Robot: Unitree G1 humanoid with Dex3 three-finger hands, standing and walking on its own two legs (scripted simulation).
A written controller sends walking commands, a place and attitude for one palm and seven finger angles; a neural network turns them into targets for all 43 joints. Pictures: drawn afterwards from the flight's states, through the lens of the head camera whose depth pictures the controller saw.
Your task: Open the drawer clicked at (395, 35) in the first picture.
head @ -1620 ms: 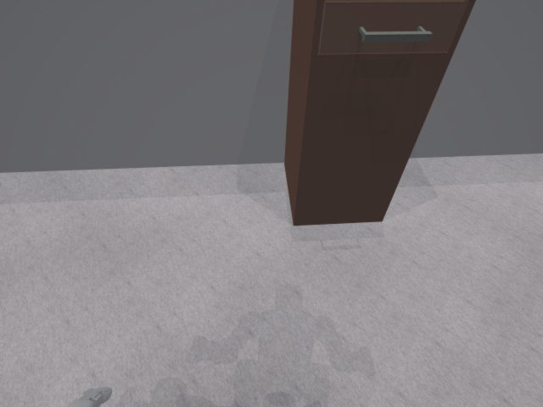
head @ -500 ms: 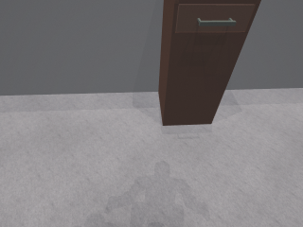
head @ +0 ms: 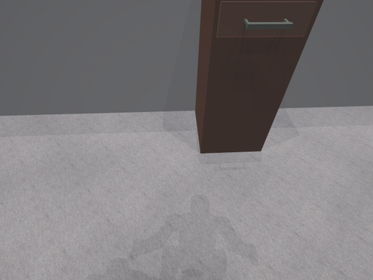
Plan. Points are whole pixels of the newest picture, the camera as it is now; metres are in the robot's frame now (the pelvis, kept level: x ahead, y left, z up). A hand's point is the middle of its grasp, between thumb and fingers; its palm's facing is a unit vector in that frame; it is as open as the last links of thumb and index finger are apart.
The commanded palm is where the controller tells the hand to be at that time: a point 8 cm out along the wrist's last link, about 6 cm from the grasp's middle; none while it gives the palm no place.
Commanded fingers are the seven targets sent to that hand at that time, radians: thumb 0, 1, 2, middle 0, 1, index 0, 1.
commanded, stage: walk to a spot facing it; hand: left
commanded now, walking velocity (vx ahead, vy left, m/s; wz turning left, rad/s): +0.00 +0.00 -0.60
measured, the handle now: (267, 23) +1.04 -0.25 +0.11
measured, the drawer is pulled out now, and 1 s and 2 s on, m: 0.00 0.00 0.00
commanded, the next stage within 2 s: none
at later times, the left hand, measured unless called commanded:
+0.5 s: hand out of the picture +0.05 +0.16 -0.17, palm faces -0.18 -0.95 -0.27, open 7.4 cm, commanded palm none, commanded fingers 0.00 0.90 0.90 -0.20 -0.30 -0.20 -0.30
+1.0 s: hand out of the picture +0.14 +0.22 -0.18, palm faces -0.42 -0.88 -0.22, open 7.4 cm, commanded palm none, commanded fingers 0.00 0.90 0.90 -0.20 -0.30 -0.20 -0.30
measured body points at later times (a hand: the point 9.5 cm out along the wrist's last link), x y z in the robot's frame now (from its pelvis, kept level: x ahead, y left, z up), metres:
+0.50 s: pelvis -0.02 -0.03 -0.01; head +0.02 -0.06 +0.43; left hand +0.06 +0.21 -0.15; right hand +0.00 -0.29 -0.17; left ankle -0.02 +0.13 -0.67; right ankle -0.02 -0.10 -0.75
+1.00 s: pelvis -0.02 +0.05 -0.01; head +0.01 +0.08 +0.44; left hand +0.16 +0.26 -0.16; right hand -0.05 -0.22 -0.12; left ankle +0.01 +0.14 -0.75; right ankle -0.08 -0.08 -0.68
